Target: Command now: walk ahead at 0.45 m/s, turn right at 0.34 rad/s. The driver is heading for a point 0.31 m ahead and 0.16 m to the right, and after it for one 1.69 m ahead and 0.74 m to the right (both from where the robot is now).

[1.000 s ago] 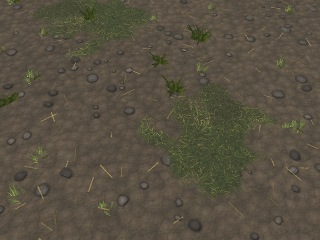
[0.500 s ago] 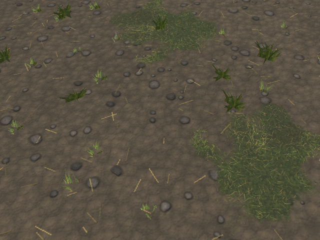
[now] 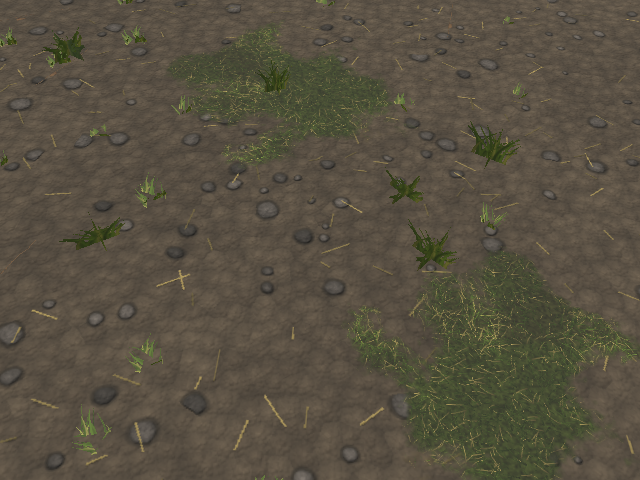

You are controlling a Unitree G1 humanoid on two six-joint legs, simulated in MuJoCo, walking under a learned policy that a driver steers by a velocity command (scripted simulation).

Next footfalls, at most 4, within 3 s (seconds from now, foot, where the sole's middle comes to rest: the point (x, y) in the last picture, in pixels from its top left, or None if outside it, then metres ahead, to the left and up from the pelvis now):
0.30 right None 0.33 -0.14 -0.78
0.78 left None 0.49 0.02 -0.78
1.18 right None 0.30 -0.17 -0.78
1.66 left None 0.47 -0.03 -0.78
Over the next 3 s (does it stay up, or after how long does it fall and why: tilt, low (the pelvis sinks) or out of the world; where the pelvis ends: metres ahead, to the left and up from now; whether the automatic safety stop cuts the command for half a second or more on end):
stays up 0.90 -0.53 0.00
